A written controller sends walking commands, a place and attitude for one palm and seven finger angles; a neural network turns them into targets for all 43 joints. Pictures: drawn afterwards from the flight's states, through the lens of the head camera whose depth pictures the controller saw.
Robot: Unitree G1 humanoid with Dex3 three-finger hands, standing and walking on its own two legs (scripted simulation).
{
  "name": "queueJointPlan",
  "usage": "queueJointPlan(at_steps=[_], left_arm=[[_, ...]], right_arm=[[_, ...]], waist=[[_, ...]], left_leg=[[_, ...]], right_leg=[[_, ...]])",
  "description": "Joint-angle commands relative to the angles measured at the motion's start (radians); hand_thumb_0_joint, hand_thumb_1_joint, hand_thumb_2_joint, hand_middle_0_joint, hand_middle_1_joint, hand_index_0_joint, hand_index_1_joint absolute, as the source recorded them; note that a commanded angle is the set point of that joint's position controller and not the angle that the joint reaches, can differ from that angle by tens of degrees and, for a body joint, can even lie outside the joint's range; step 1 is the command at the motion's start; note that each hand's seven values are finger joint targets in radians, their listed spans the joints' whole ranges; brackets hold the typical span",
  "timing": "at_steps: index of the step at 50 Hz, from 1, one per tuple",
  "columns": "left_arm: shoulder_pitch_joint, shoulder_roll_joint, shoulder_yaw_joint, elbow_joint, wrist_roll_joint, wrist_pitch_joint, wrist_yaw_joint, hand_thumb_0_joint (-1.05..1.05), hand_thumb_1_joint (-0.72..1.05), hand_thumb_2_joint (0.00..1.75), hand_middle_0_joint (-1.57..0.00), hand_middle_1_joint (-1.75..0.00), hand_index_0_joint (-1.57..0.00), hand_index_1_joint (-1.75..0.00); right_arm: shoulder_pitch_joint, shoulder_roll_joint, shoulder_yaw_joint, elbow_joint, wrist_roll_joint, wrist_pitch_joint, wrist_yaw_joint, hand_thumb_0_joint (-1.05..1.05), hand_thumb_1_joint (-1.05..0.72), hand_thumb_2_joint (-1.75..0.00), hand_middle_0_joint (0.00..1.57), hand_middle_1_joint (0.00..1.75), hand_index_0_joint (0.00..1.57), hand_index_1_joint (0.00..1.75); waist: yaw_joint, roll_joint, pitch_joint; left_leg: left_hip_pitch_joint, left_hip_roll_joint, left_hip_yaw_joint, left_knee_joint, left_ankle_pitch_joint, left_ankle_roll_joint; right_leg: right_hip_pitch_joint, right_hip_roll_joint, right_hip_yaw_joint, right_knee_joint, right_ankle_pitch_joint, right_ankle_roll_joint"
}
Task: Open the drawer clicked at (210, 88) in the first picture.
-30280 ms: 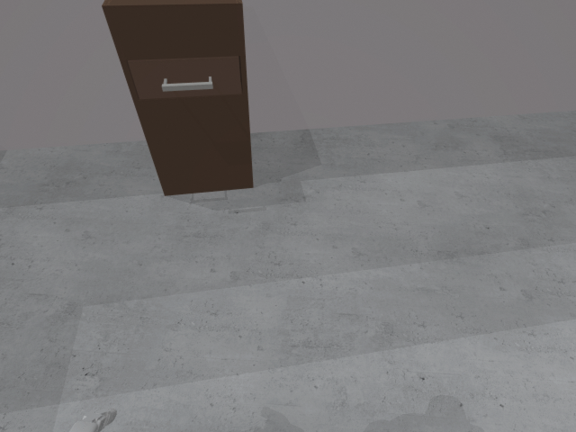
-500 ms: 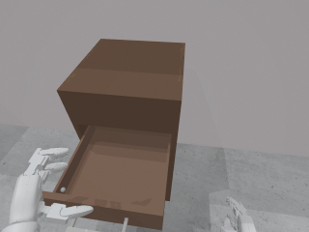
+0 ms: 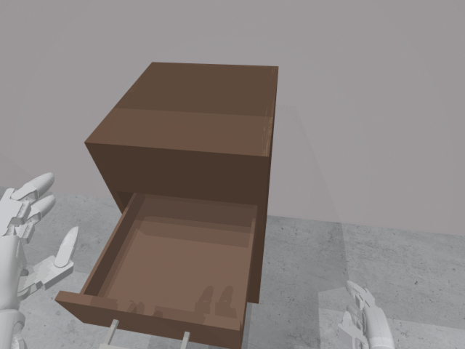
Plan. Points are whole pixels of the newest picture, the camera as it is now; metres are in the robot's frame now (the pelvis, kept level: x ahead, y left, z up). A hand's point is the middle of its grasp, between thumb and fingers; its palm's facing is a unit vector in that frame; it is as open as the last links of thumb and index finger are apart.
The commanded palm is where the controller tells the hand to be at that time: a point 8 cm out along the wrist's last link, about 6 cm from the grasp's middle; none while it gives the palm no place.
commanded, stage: draw the hand back to the body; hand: left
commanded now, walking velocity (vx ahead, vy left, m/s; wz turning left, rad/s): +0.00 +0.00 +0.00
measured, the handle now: (145, 344) +0.17 +0.22 -0.18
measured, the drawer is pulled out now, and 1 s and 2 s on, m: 0.30 0.30 0.30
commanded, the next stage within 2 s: step back with the hand held close in 0.22 s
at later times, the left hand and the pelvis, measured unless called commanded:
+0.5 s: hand (68, 264) +0.18 +0.23 +0.15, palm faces +0.36 -0.80 -0.47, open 7.4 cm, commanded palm +0.11 +0.27 +0.18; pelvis -0.02 -0.01 +0.00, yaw +0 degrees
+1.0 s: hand (21, 316) +0.11 +0.25 +0.15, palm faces +0.34 -0.80 -0.50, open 7.4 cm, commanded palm +0.05 +0.29 +0.18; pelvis -0.08 +0.01 -0.01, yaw +0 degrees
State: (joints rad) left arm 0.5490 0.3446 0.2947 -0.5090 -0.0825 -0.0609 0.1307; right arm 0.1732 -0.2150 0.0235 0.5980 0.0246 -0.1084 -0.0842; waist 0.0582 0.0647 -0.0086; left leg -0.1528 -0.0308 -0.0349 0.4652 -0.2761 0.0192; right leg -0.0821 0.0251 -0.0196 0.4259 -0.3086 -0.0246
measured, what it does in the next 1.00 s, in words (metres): shifts its weight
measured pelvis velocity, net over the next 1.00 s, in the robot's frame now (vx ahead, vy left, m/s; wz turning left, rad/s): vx -0.08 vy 0.01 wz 0.01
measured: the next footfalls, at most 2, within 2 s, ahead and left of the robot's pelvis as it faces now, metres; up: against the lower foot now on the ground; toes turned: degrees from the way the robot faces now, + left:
right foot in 1.46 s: -0.18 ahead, -0.12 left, +0.00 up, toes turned -1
left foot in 1.74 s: -0.12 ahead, +0.08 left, +0.00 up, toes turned +0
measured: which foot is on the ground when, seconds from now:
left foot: down 0.00-1.00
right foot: down 0.00-1.00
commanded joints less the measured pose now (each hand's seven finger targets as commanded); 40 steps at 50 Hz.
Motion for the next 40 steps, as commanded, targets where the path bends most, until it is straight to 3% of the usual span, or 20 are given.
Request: queueJointPlan(at_steps=[1,3,4,5,9,10,11,16,17,18,20,23,29,31,36,38,40], left_arm=[[-0.023,0.119,0.085,-0.132,-0.004,-0.052,0.001,0.0,0.9,0.9,-0.2,-0.3,-0.2,-0.3],[-0.032,0.13,0.085,-0.161,-0.004,-0.059,-0.003,0.0,0.9,0.9,-0.2,-0.3,-0.2,-0.3],[-0.028,0.156,0.118,-0.14,-0.002,-0.063,-0.001,0.0,0.9,0.9,-0.2,-0.3,-0.2,-0.3],[-0.041,0.148,0.097,-0.182,-0.003,-0.066,-0.003,0.0,0.9,0.9,-0.2,-0.3,-0.2,-0.3],[-0.035,0.172,0.124,-0.186,-0.002,-0.072,0.002,0.0,0.9,0.9,-0.2,-0.3,-0.2,-0.3],[-0.053,0.16,0.101,-0.223,-0.003,-0.074,0.001,0.0,0.9,0.9,-0.2,-0.3,-0.2,-0.3],[-0.07,0.18,0.119,-0.228,-0.003,-0.072,0.005,0.0,0.9,0.9,-0.2,-0.3,-0.2,-0.3],[-0.035,0.153,0.107,-0.178,-0.004,-0.074,0.003,0.0,0.9,0.9,-0.2,-0.3,-0.2,-0.3],[-0.164,0.31,0.268,-0.27,0.008,-0.12,0.015,0.0,0.9,0.9,-0.2,-0.3,-0.2,-0.3],[-0.065,0.212,0.206,-0.132,0.019,-0.127,0.003,0.0,0.9,0.9,-0.2,-0.3,-0.2,-0.3],[0.003,0.15,0.14,-0.09,0.024,-0.126,-0.007,0.0,0.9,0.9,-0.2,-0.3,-0.2,-0.3],[0.074,0.144,0.137,-0.131,0.025,-0.147,-0.008,0.0,0.9,0.9,-0.2,-0.3,-0.2,-0.3],[0.119,0.223,0.197,-0.301,0.021,-0.16,0.015,0.0,0.9,0.9,-0.2,-0.3,-0.2,-0.3],[0.117,0.26,0.222,-0.361,0.021,-0.165,0.025,0.0,0.9,0.9,-0.2,-0.3,-0.2,-0.3],[0.186,0.242,0.235,-0.332,0.013,-0.159,0.033,0.0,0.9,0.9,-0.2,-0.3,-0.2,-0.3],[0.182,0.222,0.221,-0.316,0.011,-0.16,0.031,0.0,0.9,0.9,-0.2,-0.3,-0.2,-0.3],[0.189,0.214,0.222,-0.303,0.014,-0.162,0.031,0.0,0.9,0.9,-0.2,-0.3,-0.2,-0.3]], right_arm=[[-0.133,-0.092,-0.043,-0.166,0.003,-0.035,-0.003,0.0,-0.9,-0.9,0.2,0.3,0.2,0.3],[-0.132,-0.089,-0.043,-0.177,0.005,-0.029,0.0,0.0,-0.9,-0.9,0.2,0.3,0.2,0.3],[-0.133,-0.095,-0.044,-0.165,-0.001,-0.026,-0.002,0.0,-0.9,-0.9,0.2,0.3,0.2,0.3],[-0.137,-0.089,-0.042,-0.179,0.002,-0.028,-0.002,0.0,-0.9,-0.9,0.2,0.3,0.2,0.3],[-0.14,-0.09,-0.039,-0.168,-0.003,-0.032,-0.006,0.0,-0.9,-0.9,0.2,0.3,0.2,0.3],[-0.139,-0.085,-0.037,-0.182,0.004,-0.036,-0.007,0.0,-0.9,-0.9,0.2,0.3,0.2,0.3],[-0.14,-0.086,-0.038,-0.177,0.002,-0.038,-0.01,0.0,-0.9,-0.9,0.2,0.3,0.2,0.3],[-0.144,-0.084,-0.044,-0.165,0.004,-0.04,-0.01,0.0,-0.9,-0.9,0.2,0.3,0.2,0.3],[-0.109,-0.124,-0.054,-0.184,-0.005,-0.012,-0.001,0.0,-0.9,-0.9,0.2,0.3,0.2,0.3],[-0.113,-0.102,-0.058,-0.154,-0.008,0.007,0.006,0.0,-0.9,-0.9,0.2,0.3,0.2,0.3],[-0.121,-0.107,-0.063,-0.17,-0.002,0.033,0.017,0.0,-0.9,-0.9,0.2,0.3,0.2,0.3],[-0.122,-0.116,-0.078,-0.184,-0.002,0.056,0.024,0.0,-0.9,-0.9,0.2,0.3,0.2,0.3],[-0.135,-0.119,-0.089,-0.22,0.006,0.076,0.017,0.0,-0.9,-0.9,0.2,0.3,0.2,0.3],[-0.126,-0.129,-0.09,-0.222,0.004,0.078,0.011,0.0,-0.9,-0.9,0.2,0.3,0.2,0.3],[-0.123,-0.121,-0.096,-0.215,0.003,0.072,0.007,0.0,-0.9,-0.9,0.2,0.3,0.2,0.3],[-0.124,-0.116,-0.094,-0.215,0.004,0.069,0.008,0.0,-0.9,-0.9,0.2,0.3,0.2,0.3],[-0.123,-0.119,-0.094,-0.215,0.001,0.062,0.009,0.0,-0.9,-0.9,0.2,0.3,0.2,0.3]], waist=[[-0.012,-0.05,-0.032],[-0.013,-0.039,-0.059],[-0.005,-0.052,-0.071],[-0.011,-0.028,-0.08],[-0.005,-0.017,-0.079],[-0.012,0.006,-0.084],[-0.01,0.022,-0.08],[-0.012,-0.011,-0.049],[-0.044,-0.043,0.072],[-0.052,-0.095,0.061],[-0.056,-0.141,0.036],[-0.054,-0.079,-0.054],[-0.057,-0.052,-0.181],[-0.061,-0.003,-0.214],[-0.058,0.036,-0.191],[-0.06,0.02,-0.158],[-0.059,0.051,-0.141]], left_leg=[[0.063,0.054,0.014,-0.049,0.316,0.003],[0.075,0.054,0.017,-0.052,0.305,0.005],[0.08,0.045,0.023,-0.05,0.304,0.009],[0.084,0.05,0.022,-0.05,0.3,0.008],[0.088,0.042,0.027,-0.049,0.293,0.009],[0.092,0.048,0.025,-0.049,0.294,0.007],[0.089,0.043,0.025,-0.05,0.285,0.005],[0.09,0.044,0.03,-0.049,0.278,0.007],[-0.002,0.046,-0.017,-0.009,0.219,0.025],[-0.006,0.047,-0.024,0.017,0.196,0.024],[-0.014,0.048,-0.023,0.04,0.19,0.023],[-0.006,0.061,-0.016,0.02,0.257,0.026],[-0.019,0.097,-0.03,0.005,0.422,0.026],[-0.02,0.109,-0.038,0.003,0.472,0.026],[-0.082,0.136,-0.075,-0.023,0.448,0.027],[-0.139,0.153,-0.103,-0.058,0.381,0.031],[-0.21,0.172,-0.124,-0.093,0.294,0.04]], right_leg=[[-0.062,-0.039,-0.021,-0.066,0.336,0.009],[-0.05,-0.045,-0.016,-0.059,0.334,0.012],[-0.055,-0.039,-0.017,-0.074,0.343,0.015],[-0.044,-0.046,-0.011,-0.065,0.337,0.014],[-0.055,-0.041,-0.01,-0.087,0.333,0.014],[-0.046,-0.047,-0.007,-0.075,0.329,0.014],[-0.049,-0.045,-0.005,-0.088,0.315,0.012],[-0.068,-0.042,-0.002,-0.103,0.315,0.015],[-0.167,-0.091,0.101,-0.171,0.36,0.02],[-0.166,-0.113,0.094,-0.171,0.36,0.015],[-0.159,-0.132,0.107,-0.166,0.37,0.021],[-0.115,-0.127,0.08,-0.115,0.386,0.027],[-0.051,-0.107,0.044,-0.033,0.417,0.034],[-0.04,-0.102,0.038,-0.01,0.429,0.034],[-0.055,-0.074,0.025,0.026,0.35,0.03],[-0.06,-0.064,0.017,0.05,0.269,0.03],[-0.045,-0.054,0.017,0.087,0.2,0.027]])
